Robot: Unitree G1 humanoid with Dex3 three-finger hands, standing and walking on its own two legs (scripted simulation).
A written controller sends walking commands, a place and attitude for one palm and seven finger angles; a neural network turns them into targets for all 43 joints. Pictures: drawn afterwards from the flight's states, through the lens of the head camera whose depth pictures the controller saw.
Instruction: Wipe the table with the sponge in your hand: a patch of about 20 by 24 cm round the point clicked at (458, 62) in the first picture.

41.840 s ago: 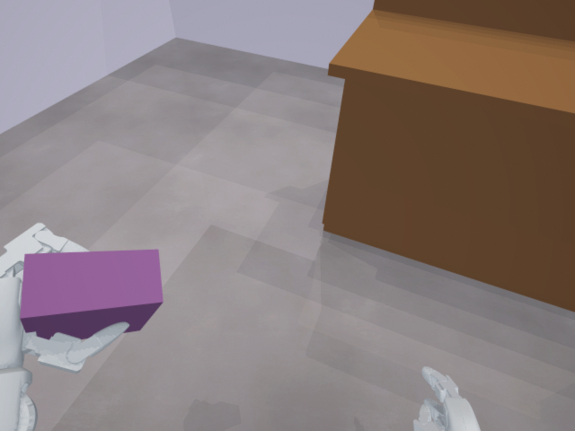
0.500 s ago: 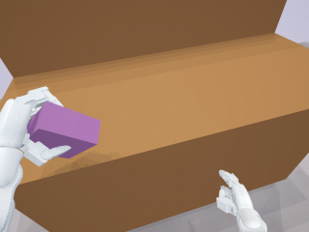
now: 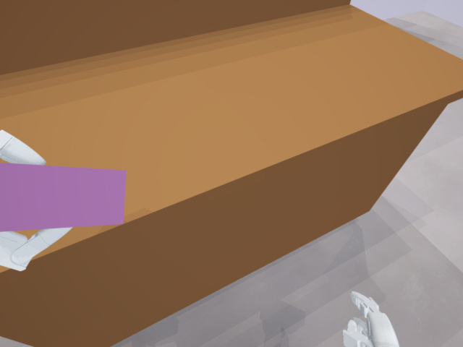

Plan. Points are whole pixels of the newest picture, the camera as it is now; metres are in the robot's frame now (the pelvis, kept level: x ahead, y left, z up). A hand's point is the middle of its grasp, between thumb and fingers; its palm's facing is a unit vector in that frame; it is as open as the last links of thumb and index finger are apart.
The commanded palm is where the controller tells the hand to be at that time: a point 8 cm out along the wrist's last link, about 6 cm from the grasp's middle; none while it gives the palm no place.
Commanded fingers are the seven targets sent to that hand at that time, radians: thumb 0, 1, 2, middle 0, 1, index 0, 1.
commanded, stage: step back with the hand held close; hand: left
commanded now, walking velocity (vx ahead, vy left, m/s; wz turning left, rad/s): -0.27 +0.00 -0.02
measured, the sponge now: (69, 193) +0.26 +0.18 +0.22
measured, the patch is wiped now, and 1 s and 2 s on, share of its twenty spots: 1.00 1.00 1.00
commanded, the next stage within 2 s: stop stepping back and stand still in 0.58 s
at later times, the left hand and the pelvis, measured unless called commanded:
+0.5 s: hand out of the picture +0.10 +0.23 +0.25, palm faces +0.33 -0.85 -0.42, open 9.7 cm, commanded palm +0.02 +0.30 +0.29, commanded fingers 0.00 0.10 1.30 -1.20 -1.60 -1.20 -1.60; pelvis -0.13 +0.02 +0.00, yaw +1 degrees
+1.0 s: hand out of the picture -0.06 +0.23 +0.26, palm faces +0.37 -0.87 -0.34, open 9.7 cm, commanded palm -0.12 +0.29 +0.29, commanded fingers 0.00 0.10 1.30 -1.20 -1.60 -1.20 -1.60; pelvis -0.29 +0.02 +0.01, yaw -3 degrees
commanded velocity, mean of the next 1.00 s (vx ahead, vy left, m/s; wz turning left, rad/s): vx -0.12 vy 0.01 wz -0.03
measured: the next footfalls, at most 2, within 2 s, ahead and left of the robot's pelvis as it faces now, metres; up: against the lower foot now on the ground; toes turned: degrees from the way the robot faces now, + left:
right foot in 0.20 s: -0.01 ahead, -0.12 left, +0.00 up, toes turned +2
left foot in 0.46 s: -0.07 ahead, +0.15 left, +0.00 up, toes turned +1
